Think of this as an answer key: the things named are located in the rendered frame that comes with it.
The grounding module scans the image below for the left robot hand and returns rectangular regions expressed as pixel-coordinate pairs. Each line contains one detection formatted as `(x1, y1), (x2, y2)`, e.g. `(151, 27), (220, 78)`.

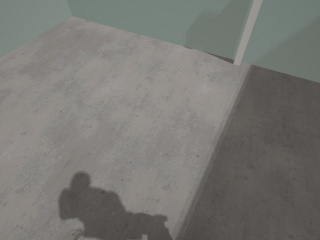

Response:
(60, 227), (86, 240)

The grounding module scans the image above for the panel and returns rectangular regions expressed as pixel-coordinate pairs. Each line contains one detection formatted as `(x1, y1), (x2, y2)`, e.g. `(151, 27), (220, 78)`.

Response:
(233, 0), (263, 66)

